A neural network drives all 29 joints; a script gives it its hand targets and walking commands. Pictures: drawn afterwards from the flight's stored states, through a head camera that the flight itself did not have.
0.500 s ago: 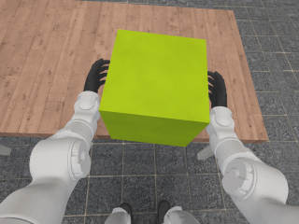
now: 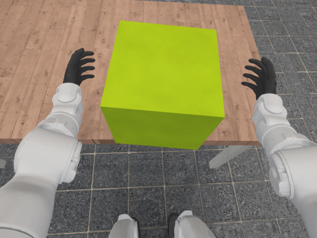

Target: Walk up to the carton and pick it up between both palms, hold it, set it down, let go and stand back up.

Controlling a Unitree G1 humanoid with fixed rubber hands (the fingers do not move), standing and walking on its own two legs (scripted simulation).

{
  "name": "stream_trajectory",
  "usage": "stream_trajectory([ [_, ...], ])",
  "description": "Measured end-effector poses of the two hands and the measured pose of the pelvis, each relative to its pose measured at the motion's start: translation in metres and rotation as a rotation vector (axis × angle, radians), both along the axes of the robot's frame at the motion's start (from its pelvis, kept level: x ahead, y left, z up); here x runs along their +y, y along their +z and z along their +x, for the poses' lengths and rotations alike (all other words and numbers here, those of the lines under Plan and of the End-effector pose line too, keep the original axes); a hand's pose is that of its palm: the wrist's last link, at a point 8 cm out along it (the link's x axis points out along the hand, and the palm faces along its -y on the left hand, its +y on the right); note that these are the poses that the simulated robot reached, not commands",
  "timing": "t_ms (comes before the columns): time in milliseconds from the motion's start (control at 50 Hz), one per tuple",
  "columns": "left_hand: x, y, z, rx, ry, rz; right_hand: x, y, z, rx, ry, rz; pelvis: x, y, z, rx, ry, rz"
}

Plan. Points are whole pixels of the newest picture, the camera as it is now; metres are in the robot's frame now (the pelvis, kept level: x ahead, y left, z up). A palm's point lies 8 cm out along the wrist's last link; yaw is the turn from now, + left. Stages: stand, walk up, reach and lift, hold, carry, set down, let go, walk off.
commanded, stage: set down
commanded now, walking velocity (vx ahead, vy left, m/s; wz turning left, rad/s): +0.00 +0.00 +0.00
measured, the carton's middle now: (162, 90) +0.50 -0.02 -0.02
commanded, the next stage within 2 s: none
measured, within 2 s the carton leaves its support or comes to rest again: neither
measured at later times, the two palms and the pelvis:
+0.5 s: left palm (63, 62) +0.49 +0.20 +0.11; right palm (277, 72) +0.45 -0.25 +0.12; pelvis -0.01 -0.02 +0.02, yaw +3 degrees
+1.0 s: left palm (53, 66) +0.47 +0.21 +0.13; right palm (279, 80) +0.42 -0.25 +0.12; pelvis +0.01 -0.01 +0.05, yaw +2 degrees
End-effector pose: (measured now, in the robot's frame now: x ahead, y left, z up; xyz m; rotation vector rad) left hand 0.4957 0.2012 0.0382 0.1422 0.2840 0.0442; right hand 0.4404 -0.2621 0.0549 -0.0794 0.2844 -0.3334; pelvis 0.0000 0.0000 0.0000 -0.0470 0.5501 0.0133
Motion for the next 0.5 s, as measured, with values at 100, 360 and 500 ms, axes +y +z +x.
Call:
stream_trajectory([
  [100,-0.002,0.006,-0.001,-0.042,-0.025,0.001,-0.004,-0.002,-0.005,-0.024,0.034,0.012,-0.004,-0.005,-0.008,0.004,0.005,0.002],
  [360,-0.008,0.046,-0.004,-0.053,-0.022,-0.011,0.015,0.029,0.008,-0.051,0.082,0.072,-0.013,0.0,-0.017,-0.04,0.023,0.021],
  [500,-0.004,0.076,-0.009,-0.054,-0.022,-0.024,0.008,0.065,0.005,-0.067,0.06,0.048,-0.018,0.017,-0.011,-0.113,0.034,0.022],
])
